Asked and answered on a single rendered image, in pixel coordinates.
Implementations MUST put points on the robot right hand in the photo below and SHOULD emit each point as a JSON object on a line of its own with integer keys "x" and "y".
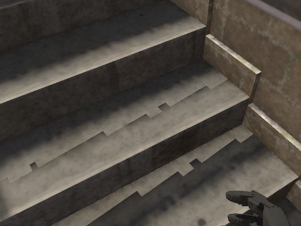
{"x": 271, "y": 214}

